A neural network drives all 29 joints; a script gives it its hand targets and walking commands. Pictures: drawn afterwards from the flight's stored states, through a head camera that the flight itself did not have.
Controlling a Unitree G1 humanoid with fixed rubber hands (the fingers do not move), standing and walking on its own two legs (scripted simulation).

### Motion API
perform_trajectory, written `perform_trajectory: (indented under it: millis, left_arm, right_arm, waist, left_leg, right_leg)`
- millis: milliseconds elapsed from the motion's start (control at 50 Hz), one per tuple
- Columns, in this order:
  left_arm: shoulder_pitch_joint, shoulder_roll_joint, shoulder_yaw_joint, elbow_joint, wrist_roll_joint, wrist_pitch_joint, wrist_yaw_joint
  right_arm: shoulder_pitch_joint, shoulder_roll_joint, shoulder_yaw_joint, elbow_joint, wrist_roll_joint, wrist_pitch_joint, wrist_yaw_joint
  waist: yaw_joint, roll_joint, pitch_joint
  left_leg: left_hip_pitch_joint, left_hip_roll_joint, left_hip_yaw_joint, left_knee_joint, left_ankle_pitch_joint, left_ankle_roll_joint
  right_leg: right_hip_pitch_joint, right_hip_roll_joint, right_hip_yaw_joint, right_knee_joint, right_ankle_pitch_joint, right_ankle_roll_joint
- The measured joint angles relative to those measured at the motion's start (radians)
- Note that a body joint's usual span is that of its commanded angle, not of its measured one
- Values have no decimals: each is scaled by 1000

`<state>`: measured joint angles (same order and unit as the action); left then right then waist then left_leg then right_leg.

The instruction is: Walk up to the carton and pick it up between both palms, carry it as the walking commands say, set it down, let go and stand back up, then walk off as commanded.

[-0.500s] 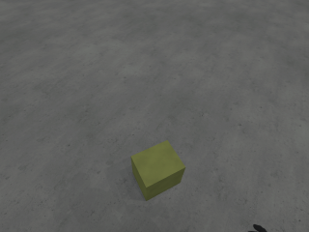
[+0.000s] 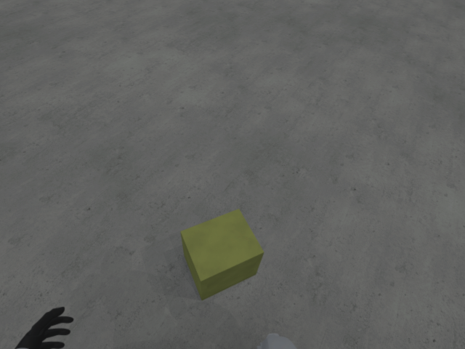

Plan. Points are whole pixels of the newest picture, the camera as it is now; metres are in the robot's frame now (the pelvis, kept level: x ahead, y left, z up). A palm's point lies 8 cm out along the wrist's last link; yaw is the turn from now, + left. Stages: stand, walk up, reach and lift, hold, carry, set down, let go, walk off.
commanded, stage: walk up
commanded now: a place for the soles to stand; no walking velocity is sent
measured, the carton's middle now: (220, 254) +0.56 -0.01 -0.64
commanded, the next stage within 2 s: none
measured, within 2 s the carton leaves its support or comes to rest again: neither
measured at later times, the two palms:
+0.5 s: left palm out of the picture +0.14 +0.19 -0.15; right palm out of the picture +0.18 -0.52 -0.08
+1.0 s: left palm out of the picture +0.06 +0.05 -0.14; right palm (427, 235) +0.38 -0.49 -0.11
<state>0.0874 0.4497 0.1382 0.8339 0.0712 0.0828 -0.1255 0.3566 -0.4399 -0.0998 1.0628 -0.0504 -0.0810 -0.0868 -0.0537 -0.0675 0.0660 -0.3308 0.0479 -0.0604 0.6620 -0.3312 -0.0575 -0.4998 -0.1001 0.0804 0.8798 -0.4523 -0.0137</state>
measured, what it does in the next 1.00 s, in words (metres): steps to the right, turning left: right foot, then left foot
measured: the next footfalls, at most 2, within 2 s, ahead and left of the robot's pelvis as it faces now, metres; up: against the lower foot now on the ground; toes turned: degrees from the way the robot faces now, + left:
right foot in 0.04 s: +0.11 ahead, -0.19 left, +0.00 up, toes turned +0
left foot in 0.22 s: +0.12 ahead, +0.06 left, +0.00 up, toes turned +8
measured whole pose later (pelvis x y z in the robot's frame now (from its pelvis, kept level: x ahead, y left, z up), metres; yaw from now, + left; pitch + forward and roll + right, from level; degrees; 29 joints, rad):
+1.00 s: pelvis +0.14 -0.25 -0.02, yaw +27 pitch -2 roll +1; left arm 0.18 0.37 0.04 0.91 0.01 -0.01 -0.01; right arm 0.12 -0.40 -0.04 0.94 -0.01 -0.05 -0.03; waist 0.04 -0.03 0.15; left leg -0.42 -0.02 -0.02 0.83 -0.37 0.03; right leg -0.40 -0.11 -0.18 0.89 -0.45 -0.03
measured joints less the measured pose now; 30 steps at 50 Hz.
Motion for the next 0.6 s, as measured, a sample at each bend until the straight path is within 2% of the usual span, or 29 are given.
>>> perform_trajectory:
  millis: [20, 40, 60, 100, 120, 160, 200, 220, 260, 300, 340, 420, 480, 500, 520, 560, 600]
  left_arm:
    - [3, 7, 4, -11, 1, -2, 1]
    - [6, 15, 7, -24, 4, -10, 4]
    - [9, 17, 10, -37, 7, -19, 10]
    - [11, -1, 6, -53, -4, -25, 23]
    - [16, -14, 0, -58, -12, -23, 28]
    - [33, -34, -13, -61, -19, -16, 34]
    - [58, -44, -25, -63, -16, -1, 36]
    - [74, -46, -29, -67, -12, 7, 38]
    - [93, -44, -32, -66, -9, 26, 46]
    - [97, -31, -34, -59, -11, 34, 50]
    - [93, -20, -29, -57, -11, 30, 49]
    - [84, -4, -14, -77, -18, 20, 37]
    - [72, 11, -5, -99, -26, 13, 39]
    - [69, 17, -3, -105, -26, 6, 42]
    - [69, 28, -1, -113, -21, -6, 46]
    - [60, 24, 0, -113, -28, -18, 57]
    - [49, 1, -12, -96, -42, -17, 65]
  right_arm:
    - [14, -12, -1, -2, -2, 4, -3]
    - [29, -23, 2, -7, -4, 10, -6]
    - [35, -30, 6, -9, -4, 19, -11]
    - [24, -42, 13, -5, 9, 30, -20]
    - [14, -44, 13, -5, 14, 27, -19]
    - [0, -43, 12, -15, 21, 13, -12]
    - [6, -40, 6, -45, 23, -10, -4]
    - [20, -41, 0, -69, 18, -24, -5]
    - [35, -32, -2, -107, 7, -37, -17]
    - [38, -18, 9, -124, 10, -39, -29]
    - [42, -9, 17, -134, 8, -38, -37]
    - [40, -17, 24, -153, -6, -38, -39]
    - [28, -34, 25, -164, -9, -33, -40]
    - [24, -41, 26, -165, -9, -27, -39]
    - [20, -47, 30, -166, -8, -20, -40]
    - [-21, -53, 33, -154, 9, 4, -49]
    - [-71, -54, 30, -141, 22, 13, -47]
  waist:
    - [-2, 7, -1]
    - [1, 13, -5]
    - [6, 15, -4]
    - [6, 33, 17]
    - [9, 39, 29]
    - [20, 37, 42]
    - [35, 19, 40]
    - [40, 7, 33]
    - [34, -19, 29]
    - [30, -49, 33]
    - [33, -68, 35]
    - [38, -62, 46]
    - [42, -36, 52]
    - [46, -26, 48]
    - [53, -25, 40]
    - [54, -14, 50]
    - [54, 5, 69]
  left_leg:
    - [-19, 14, -18, 43, -27, -2]
    - [-48, 26, -37, 103, -63, 18]
    - [-86, 26, -51, 183, -131, 44]
    - [-163, 13, -51, 353, -191, 73]
    - [-186, 9, -28, 399, -195, 77]
    - [-192, 3, 41, 386, -188, 78]
    - [-142, -17, 104, 255, -133, 91]
    - [-124, -32, 103, 202, -85, 98]
    - [-138, -41, 85, 240, -60, 82]
    - [-129, -43, 64, 243, -73, 59]
    - [-123, -39, 39, 237, -80, 41]
    - [-136, -8, -30, 257, -98, 1]
    - [-165, 27, -92, 297, -122, -30]
    - [-181, 40, -112, 321, -135, -29]
    - [-214, 46, -125, 367, -141, -7]
    - [-278, 22, -139, 497, -207, 48]
    - [-311, 1, -92, 581, -228, 76]
  right_leg:
    - [22, 6, -9, -50, 10, -6]
    - [43, 16, -19, -101, 23, -2]
    - [32, 23, -32, -88, 92, 25]
    - [36, 31, -77, -45, 102, 56]
    - [51, 32, -99, -42, 88, 52]
    - [83, 29, -131, -46, 65, 33]
    - [94, 21, -147, -21, 35, 1]
    - [81, 17, -148, 24, -13, -24]
    - [28, 45, -95, 179, -85, -24]
    - [-31, 58, -55, 317, -68, -8]
    - [-84, 43, -41, 382, -32, 0]
    - [-124, 7, -30, 345, -30, 2]
    - [-92, 0, -44, 224, -20, -4]
    - [-62, 5, -55, 151, -7, -8]
    - [-45, 9, -59, 96, -15, -6]
    - [-72, 8, -89, 164, -21, 49]
    - [-60, 5, -124, 182, -22, 55]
